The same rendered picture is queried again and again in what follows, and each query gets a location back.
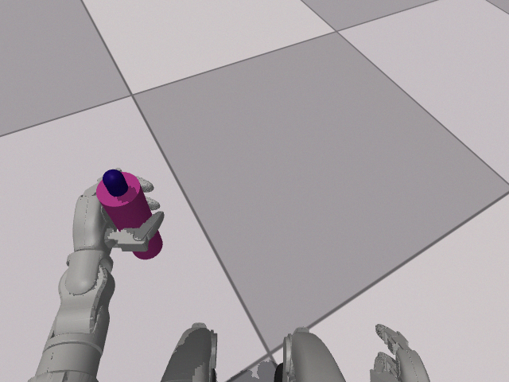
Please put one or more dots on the bottle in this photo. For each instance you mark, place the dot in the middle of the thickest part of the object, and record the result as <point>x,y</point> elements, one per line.
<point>121,195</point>

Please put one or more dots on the left robot arm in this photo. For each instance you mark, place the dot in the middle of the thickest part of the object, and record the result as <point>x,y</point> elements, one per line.
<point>76,340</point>

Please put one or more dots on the right robot hand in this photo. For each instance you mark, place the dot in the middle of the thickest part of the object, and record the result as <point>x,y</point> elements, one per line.
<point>407,367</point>

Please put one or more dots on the left robot hand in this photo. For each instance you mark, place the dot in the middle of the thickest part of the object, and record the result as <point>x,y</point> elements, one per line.
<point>94,229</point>

